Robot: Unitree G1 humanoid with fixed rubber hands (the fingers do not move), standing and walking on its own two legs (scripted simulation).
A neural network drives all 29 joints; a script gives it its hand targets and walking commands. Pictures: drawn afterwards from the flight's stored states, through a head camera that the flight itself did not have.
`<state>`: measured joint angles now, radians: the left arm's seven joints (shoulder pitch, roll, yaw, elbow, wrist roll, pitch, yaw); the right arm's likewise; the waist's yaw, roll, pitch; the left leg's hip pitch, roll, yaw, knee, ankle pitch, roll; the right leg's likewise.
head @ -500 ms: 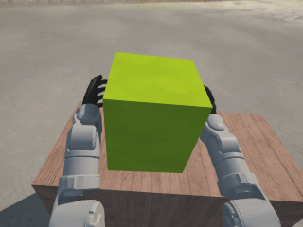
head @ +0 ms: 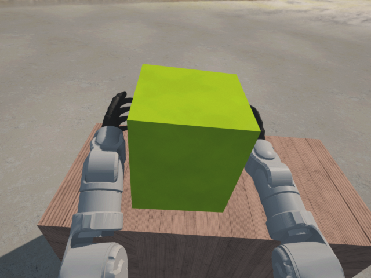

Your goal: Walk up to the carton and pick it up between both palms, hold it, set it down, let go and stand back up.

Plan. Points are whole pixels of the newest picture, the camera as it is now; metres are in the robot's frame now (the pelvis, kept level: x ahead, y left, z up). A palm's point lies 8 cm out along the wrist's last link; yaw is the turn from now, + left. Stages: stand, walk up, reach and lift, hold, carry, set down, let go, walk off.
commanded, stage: hold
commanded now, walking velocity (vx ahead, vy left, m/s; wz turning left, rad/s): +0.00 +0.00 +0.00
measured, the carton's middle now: (184, 140) +0.38 -0.01 +0.16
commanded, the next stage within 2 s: set down in 1.12 s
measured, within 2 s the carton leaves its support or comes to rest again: neither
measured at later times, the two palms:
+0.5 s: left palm (110, 128) +0.37 +0.14 +0.19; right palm (250, 139) +0.37 -0.16 +0.17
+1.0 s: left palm (111, 128) +0.37 +0.14 +0.20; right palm (253, 140) +0.36 -0.16 +0.18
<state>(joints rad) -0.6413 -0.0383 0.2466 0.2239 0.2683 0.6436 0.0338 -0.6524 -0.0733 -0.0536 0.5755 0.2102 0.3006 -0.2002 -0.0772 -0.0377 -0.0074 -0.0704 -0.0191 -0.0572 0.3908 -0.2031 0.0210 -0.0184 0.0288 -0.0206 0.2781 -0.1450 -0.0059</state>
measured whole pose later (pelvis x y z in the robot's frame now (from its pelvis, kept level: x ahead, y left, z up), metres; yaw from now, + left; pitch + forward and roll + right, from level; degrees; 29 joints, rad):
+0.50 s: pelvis +0.00 +0.00 +0.00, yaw +0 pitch -6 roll -1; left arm -0.67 -0.04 0.26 0.26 0.28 0.64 0.03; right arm -0.68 -0.07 -0.07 0.61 0.19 0.30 -0.19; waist -0.07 -0.04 -0.01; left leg -0.08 -0.02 -0.05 0.39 -0.20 0.03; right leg -0.03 0.02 -0.01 0.28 -0.14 0.00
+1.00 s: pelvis +0.00 +0.00 +0.00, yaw +0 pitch -7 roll -2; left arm -0.62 -0.05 0.25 0.18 0.28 0.66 0.03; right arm -0.64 -0.08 -0.04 0.55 0.22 0.30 -0.20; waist -0.08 -0.04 0.00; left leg -0.05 -0.02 -0.05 0.40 -0.22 0.02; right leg 0.01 0.03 -0.02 0.28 -0.15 0.00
